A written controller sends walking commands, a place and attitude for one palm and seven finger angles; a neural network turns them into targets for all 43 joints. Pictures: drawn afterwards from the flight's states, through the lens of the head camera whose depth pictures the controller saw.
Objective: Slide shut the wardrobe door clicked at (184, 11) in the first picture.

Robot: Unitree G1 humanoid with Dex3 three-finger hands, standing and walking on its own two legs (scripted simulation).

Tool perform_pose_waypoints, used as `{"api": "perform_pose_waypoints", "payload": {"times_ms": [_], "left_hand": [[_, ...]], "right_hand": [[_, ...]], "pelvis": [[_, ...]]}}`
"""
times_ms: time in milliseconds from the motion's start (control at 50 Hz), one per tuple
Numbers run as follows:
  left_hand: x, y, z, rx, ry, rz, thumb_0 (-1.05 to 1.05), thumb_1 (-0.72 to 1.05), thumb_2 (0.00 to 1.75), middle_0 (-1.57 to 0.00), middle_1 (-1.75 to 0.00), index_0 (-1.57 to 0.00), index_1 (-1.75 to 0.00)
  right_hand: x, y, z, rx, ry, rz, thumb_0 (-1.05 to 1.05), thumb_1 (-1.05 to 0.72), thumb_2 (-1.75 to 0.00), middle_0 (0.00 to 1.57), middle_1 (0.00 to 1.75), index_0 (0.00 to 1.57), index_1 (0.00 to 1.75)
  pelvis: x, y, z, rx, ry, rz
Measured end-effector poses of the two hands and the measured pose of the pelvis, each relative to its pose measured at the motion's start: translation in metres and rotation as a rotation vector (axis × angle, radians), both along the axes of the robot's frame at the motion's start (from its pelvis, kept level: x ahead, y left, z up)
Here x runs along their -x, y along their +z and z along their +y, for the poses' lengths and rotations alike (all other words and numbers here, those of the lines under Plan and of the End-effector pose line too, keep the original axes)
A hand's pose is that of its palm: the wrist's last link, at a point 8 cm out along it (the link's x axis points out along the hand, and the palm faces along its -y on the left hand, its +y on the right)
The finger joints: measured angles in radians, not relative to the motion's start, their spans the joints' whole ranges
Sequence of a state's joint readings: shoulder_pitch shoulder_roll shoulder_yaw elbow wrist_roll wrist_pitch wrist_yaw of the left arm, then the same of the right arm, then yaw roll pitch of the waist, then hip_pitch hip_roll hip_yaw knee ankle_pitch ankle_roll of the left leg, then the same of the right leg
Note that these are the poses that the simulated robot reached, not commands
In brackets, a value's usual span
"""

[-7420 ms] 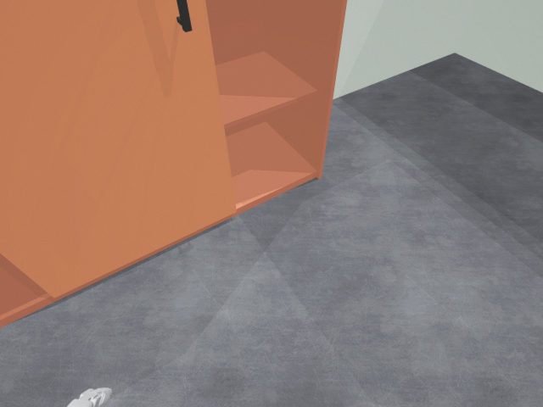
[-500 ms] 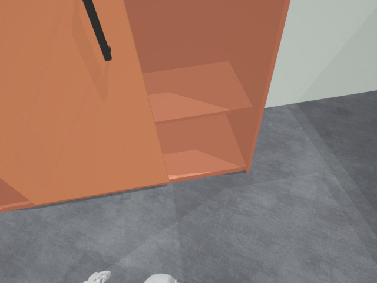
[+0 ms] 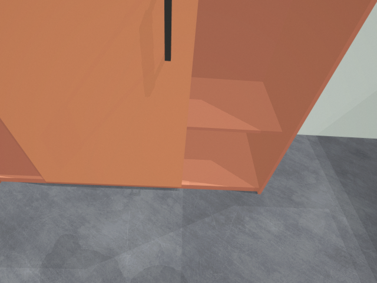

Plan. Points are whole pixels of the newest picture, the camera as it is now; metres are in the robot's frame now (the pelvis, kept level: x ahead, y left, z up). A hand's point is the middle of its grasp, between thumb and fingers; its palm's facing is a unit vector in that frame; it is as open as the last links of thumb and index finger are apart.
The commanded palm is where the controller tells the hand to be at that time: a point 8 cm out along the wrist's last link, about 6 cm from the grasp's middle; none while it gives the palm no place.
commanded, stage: take the last steps up to it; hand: left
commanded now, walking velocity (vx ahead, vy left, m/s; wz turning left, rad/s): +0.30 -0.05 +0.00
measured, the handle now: (168, 12) +0.74 +0.13 +0.25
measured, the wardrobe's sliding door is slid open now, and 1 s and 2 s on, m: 0.49 0.49 0.49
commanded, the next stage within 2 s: come to a stop and stand still in 0.64 s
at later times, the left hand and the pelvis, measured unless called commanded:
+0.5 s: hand (151, 258) +0.22 +0.10 -0.16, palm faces +0.07 -0.97 -0.23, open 7.1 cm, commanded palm none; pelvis +0.14 -0.08 -0.01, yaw +1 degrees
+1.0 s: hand (146, 264) +0.21 +0.12 -0.19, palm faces +0.08 -0.99 -0.15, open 7.3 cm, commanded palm none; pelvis +0.26 -0.04 -0.01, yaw +0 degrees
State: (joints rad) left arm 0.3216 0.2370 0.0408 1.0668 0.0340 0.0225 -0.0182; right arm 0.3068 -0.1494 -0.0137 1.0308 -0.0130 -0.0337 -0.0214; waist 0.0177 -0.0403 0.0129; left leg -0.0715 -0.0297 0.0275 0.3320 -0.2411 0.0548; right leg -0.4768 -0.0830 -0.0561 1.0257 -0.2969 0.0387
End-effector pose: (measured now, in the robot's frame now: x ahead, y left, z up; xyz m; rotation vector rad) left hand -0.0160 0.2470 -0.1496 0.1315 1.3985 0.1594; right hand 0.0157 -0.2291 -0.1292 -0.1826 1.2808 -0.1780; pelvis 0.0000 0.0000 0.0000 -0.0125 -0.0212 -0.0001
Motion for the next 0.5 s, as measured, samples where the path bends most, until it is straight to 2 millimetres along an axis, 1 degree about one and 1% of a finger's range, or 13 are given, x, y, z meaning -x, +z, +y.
{"api": "perform_pose_waypoints", "payload": {"times_ms": [80, 140, 180, 240, 280, 320, 360, 400, 440, 500], "left_hand": [[-0.03, 0.001, -0.009, 0.009, -0.01, -0.024, 0.01, 0.91, 0.9, -0.19, -0.3, -0.2, -0.3], [-0.062, 0.002, -0.02, 0.013, -0.031, -0.051, 0.01, 0.91, 0.9, -0.19, -0.3, -0.2, -0.3], [-0.089, 0.004, -0.03, 0.013, -0.053, -0.076, 0.01, 0.91, 0.9, -0.19, -0.3, -0.2, -0.3], [-0.135, 0.006, -0.047, 0.008, -0.094, -0.124, 0.01, 0.91, 0.9, -0.19, -0.3, -0.2, -0.3], [-0.169, 0.006, -0.061, 0.001, -0.119, -0.167, 0.01, 0.91, 0.9, -0.19, -0.3, -0.2, -0.3], [-0.2, 0.003, -0.073, -0.011, -0.132, -0.23, 0.01, 0.91, 0.9, -0.2, -0.3, -0.2, -0.3], [-0.218, 0.004, -0.084, -0.019, -0.119, -0.282, 0.0, 0.91, 0.9, -0.2, -0.3, -0.2, -0.3], [-0.224, 0.008, -0.092, -0.02, -0.093, -0.296, 0.0, 0.91, 0.9, -0.2, -0.3, -0.2, -0.3], [-0.222, 0.012, -0.099, -0.022, -0.069, -0.274, 0.0, 0.91, 0.9, -0.2, -0.3, -0.2, -0.3], [-0.219, 0.018, -0.096, -0.056, -0.02, -0.246, -0.02, 0.95, 0.9, -0.2, -0.3, -0.21, -0.3]], "right_hand": [[0.024, -0.006, 0.005, -0.024, -0.044, 0.088, 0.0, -0.92, -0.9, 0.2, 0.3, 0.2, 0.3], [0.041, -0.011, 0.005, -0.046, -0.083, 0.159, 0.0, -0.91, -0.9, 0.2, 0.3, 0.2, 0.3], [0.05, -0.014, 0.004, -0.061, -0.109, 0.204, 0.0, -0.91, -0.9, 0.2, 0.3, 0.2, 0.3], [0.057, -0.019, -0.002, -0.085, -0.145, 0.268, 0.0, -0.91, -0.9, 0.2, 0.3, 0.2, 0.3], [0.058, -0.024, -0.01, -0.1, -0.164, 0.308, 0.0, -0.91, -0.9, 0.2, 0.3, 0.2, 0.3], [0.054, -0.033, -0.02, -0.116, -0.169, 0.344, 0.0, -0.91, -0.9, 0.2, 0.3, 0.2, 0.3], [0.04, -0.037, -0.032, -0.123, -0.155, 0.363, 0.01, -0.91, -0.9, 0.2, 0.3, 0.2, 0.3], [0.013, -0.037, -0.046, -0.117, -0.136, 0.341, 0.01, -0.91, -0.9, 0.2, 0.3, 0.2, 0.3], [-0.023, -0.036, -0.06, -0.103, -0.113, 0.285, 0.01, -0.91, -0.9, 0.2, 0.3, 0.2, 0.3], [-0.084, -0.031, -0.076, -0.082, -0.076, 0.172, 0.01, -0.91, -0.9, 0.2, 0.3, 0.2, 0.3]], "pelvis": [[-0.016, 0.0, -0.003, -0.012, 0.003, 0.001], [-0.03, -0.002, -0.009, -0.022, 0.0, 0.003], [-0.04, -0.003, -0.015, -0.026, -0.003, 0.006], [-0.059, -0.007, -0.028, -0.032, -0.008, 0.01], [-0.073, -0.012, -0.039, -0.033, -0.012, 0.012], [-0.089, -0.021, -0.052, -0.036, -0.005, 0.01], [-0.099, -0.024, -0.062, -0.025, 0.006, 0.001], [-0.11, -0.021, -0.069, -0.021, 0.015, -0.004], [-0.123, -0.015, -0.074, -0.019, 0.019, -0.003], [-0.14, -0.008, -0.08, -0.014, 0.025, 0.005]]}}
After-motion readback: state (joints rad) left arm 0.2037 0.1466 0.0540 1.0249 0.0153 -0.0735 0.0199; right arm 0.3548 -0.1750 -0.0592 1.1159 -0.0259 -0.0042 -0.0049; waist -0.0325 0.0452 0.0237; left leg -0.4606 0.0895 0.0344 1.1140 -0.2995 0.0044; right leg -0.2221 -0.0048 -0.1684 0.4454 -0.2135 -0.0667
